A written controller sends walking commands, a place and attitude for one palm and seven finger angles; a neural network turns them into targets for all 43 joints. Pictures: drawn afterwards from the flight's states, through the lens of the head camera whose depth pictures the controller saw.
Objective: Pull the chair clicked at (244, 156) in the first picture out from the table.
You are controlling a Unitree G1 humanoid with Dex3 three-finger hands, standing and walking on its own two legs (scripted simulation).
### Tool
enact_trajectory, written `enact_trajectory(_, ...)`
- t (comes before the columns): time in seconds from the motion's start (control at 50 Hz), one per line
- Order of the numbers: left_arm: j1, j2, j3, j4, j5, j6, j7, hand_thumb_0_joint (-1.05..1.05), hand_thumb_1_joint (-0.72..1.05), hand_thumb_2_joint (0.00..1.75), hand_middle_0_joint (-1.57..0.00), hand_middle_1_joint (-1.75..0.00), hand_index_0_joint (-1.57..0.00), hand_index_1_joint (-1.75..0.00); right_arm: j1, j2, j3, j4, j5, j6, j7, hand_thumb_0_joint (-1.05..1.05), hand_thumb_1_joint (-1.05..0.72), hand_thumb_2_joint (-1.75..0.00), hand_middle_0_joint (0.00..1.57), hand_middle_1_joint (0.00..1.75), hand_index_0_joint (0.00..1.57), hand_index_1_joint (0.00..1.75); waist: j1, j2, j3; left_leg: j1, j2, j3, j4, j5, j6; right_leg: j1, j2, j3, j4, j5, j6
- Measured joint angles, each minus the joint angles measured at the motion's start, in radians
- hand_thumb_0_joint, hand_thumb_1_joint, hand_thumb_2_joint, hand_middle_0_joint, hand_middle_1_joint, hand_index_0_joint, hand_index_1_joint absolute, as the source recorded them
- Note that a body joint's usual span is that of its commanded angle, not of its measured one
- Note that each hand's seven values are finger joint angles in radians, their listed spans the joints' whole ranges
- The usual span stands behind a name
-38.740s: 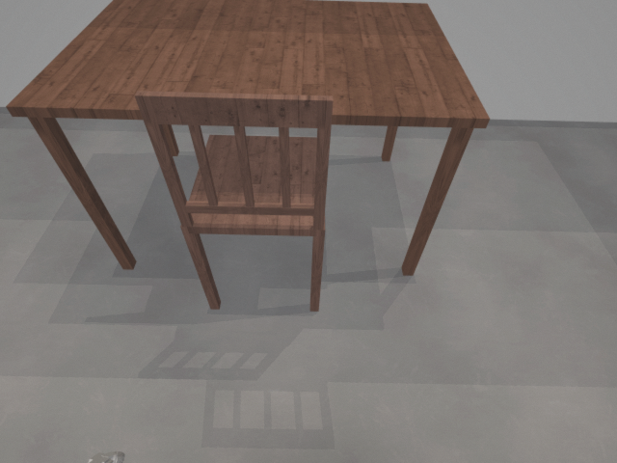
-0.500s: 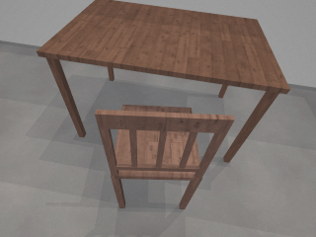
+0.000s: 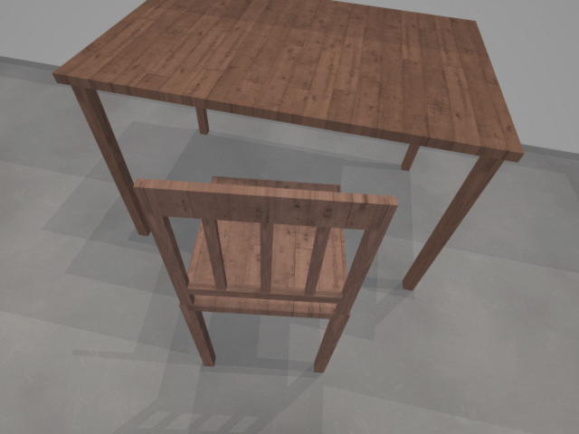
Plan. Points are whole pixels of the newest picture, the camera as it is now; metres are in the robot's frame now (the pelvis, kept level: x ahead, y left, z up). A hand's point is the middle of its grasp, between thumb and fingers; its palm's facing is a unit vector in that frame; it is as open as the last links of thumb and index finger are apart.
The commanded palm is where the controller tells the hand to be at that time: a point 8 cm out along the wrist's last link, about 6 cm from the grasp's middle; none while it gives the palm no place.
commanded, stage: come to a stop and stand still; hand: left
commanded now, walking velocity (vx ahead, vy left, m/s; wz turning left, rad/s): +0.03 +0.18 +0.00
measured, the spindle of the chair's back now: (266, 259) +0.43 +0.06 -0.09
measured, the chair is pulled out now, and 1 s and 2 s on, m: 0.25 0.25 0.25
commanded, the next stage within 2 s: look again from close up in 1.28 s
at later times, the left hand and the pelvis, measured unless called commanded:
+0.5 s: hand out of the picture +0.01 +0.22 -0.17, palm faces +0.01 -0.98 -0.22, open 7.4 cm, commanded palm none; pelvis +0.00 +0.04 +0.00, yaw +0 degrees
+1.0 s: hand out of the picture +0.00 +0.26 -0.17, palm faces +0.01 -0.98 -0.18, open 7.4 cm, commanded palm none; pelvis +0.00 +0.08 +0.01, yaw +0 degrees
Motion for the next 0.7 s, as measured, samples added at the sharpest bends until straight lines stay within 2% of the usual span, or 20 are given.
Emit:
enact_trajectory(0.04, 0.000, 0.000, -0.001, 0.002, 0.000, -0.008, 0.002, 0.01, 0.91, 0.90, -0.20, -0.30, -0.20, -0.30, -0.004, -0.001, 0.003, 0.002, 0.001, 0.001, -0.004, 0.00, -0.91, -0.90, 0.20, 0.30, 0.20, 0.30, 0.004, -0.005, 0.005, -0.002, 0.012, -0.007, 0.026, -0.019, -0.002, 0.007, 0.011, -0.009, 0.009, -0.010, -0.007)
enact_trajectory(0.1, -0.002, 0.002, -0.009, 0.026, -0.006, -0.029, 0.007, 0.01, 0.91, 0.90, -0.20, -0.30, -0.20, -0.30, -0.012, 0.007, 0.015, 0.014, 0.006, -0.004, -0.005, 0.01, -0.91, -0.90, 0.20, 0.30, 0.19, 0.30, 0.010, -0.026, 0.009, 0.032, 0.013, -0.005, 0.003, -0.014, -0.037, 0.035, 0.011, -0.006, -0.003, -0.014, -0.005)
enact_trajectory(0.12, -0.004, 0.003, -0.013, 0.037, -0.008, -0.034, 0.008, 0.01, 0.92, 0.90, -0.20, -0.30, -0.20, -0.30, -0.013, 0.011, 0.020, 0.018, 0.009, -0.008, -0.004, 0.01, -0.91, -0.90, 0.20, 0.30, 0.19, 0.30, 0.012, -0.033, 0.008, 0.049, 0.009, -0.002, -0.019, -0.007, -0.038, 0.048, 0.008, -0.002, -0.017, -0.010, -0.003)
enact_trajectory(0.24, -0.010, 0.001, -0.025, 0.057, -0.019, -0.055, 0.016, 0.02, 0.92, 0.90, -0.20, -0.30, -0.20, -0.30, -0.021, 0.009, 0.039, 0.030, 0.019, -0.021, -0.005, 0.02, -0.94, -0.90, 0.20, 0.30, 0.20, 0.30, 0.030, -0.022, 0.014, 0.115, -0.012, 0.016, -0.133, 0.045, -0.021, 0.098, -0.008, 0.014, -0.105, 0.034, 0.017)
enact_trajectory(0.34, -0.013, 0.005, -0.026, 0.049, -0.018, -0.065, 0.028, 0.01, 0.92, 0.90, -0.20, -0.30, -0.20, -0.30, -0.035, -0.011, 0.039, 0.017, 0.020, -0.020, 0.001, 0.02, -0.95, -0.90, 0.20, 0.30, 0.20, 0.30, 0.033, 0.003, 0.024, 0.114, -0.024, 0.029, -0.152, 0.067, -0.010, 0.095, -0.021, 0.024, -0.121, 0.053, 0.030)
enact_trajectory(0.42, 0.002, 0.009, -0.025, 0.024, -0.008, -0.080, 0.032, 0.01, 0.91, 0.90, -0.20, -0.30, -0.20, -0.30, -0.037, -0.042, 0.026, -0.058, 0.016, -0.010, 0.019, 0.02, -0.95, -0.90, 0.20, 0.30, 0.20, 0.30, 0.016, 0.044, 0.019, 0.034, -0.021, 0.012, 0.010, -0.018, -0.003, 0.060, -0.018, 0.028, -0.087, 0.053, 0.035)
enact_trajectory(0.48, 0.002, 0.026, -0.022, 0.008, -0.006, -0.069, 0.031, 0.01, 0.91, 0.90, -0.20, -0.30, -0.20, -0.30, -0.028, -0.050, 0.020, -0.097, 0.013, -0.016, 0.025, 0.02, -0.94, -0.90, 0.20, 0.30, 0.20, 0.30, -0.001, 0.055, 0.003, 0.054, -0.021, 0.016, -0.038, 0.011, -0.001, 0.043, -0.032, 0.021, -0.029, 0.023, 0.050)
enact_trajectory(0.58, -0.038, 0.052, -0.014, -0.012, -0.007, -0.039, 0.026, 0.01, 0.91, 0.90, -0.20, -0.30, -0.20, -0.30, -0.014, -0.051, 0.029, -0.111, 0.001, -0.023, 0.029, 0.01, -0.95, -0.90, 0.20, 0.30, 0.20, 0.30, 0.010, 0.038, -0.021, 0.055, -0.062, 0.039, -0.041, 0.019, 0.055, 0.032, -0.073, 0.041, -0.003, 0.014, 0.080)
enact_trajectory(0.7, -0.055, 0.067, -0.015, -0.037, -0.004, -0.037, 0.014, 0.01, 0.91, 0.90, -0.19, -0.30, -0.20, -0.30, -0.005, -0.052, 0.041, -0.113, 0.001, -0.022, 0.035, 0.01, -0.94, -0.90, 0.20, 0.30, 0.20, 0.30, 0.018, 0.025, -0.038, 0.062, -0.102, 0.051, -0.121, 0.070, 0.081, 0.016, -0.088, 0.089, -0.034, 0.038, 0.086)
